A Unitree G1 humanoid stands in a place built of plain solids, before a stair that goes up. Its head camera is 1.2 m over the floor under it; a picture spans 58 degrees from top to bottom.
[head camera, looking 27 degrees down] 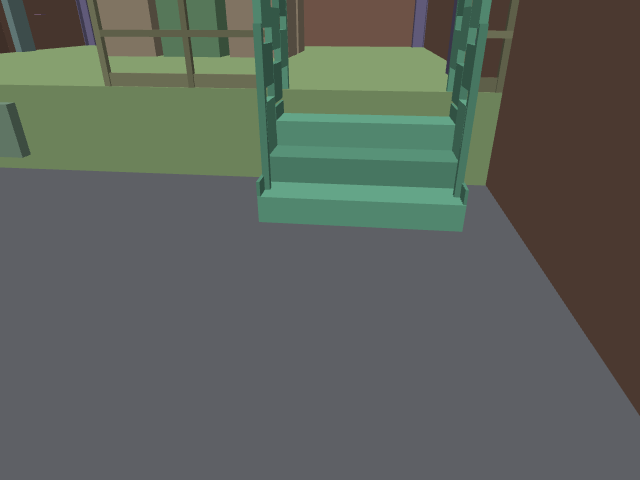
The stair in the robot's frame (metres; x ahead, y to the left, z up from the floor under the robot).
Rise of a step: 0.18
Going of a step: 0.30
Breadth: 1.32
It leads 6 degrees to the right of straight ahead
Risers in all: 4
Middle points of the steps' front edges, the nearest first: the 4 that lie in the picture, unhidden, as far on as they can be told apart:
2.54 -0.25 0.18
2.84 -0.28 0.36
3.14 -0.32 0.54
3.44 -0.35 0.72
